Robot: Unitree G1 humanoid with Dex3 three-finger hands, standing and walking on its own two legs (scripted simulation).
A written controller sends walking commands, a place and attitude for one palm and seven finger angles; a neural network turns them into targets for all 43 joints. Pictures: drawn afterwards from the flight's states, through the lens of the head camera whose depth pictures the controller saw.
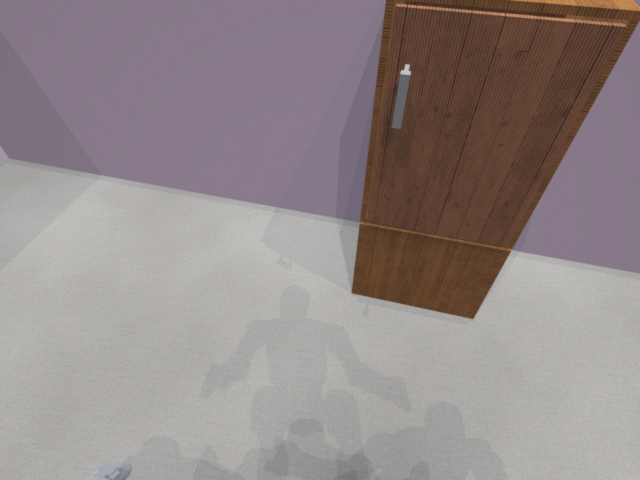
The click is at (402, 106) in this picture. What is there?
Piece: cupboard door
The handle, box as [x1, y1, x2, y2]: [391, 64, 410, 128]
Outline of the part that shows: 408,64 405,64 404,69 400,72 391,127 400,128 410,71 408,70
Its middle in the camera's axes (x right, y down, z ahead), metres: +0.18 -0.32 +0.86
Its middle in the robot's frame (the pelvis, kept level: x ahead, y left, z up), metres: +0.87 -0.14 +0.07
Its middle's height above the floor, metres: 0.84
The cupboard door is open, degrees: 0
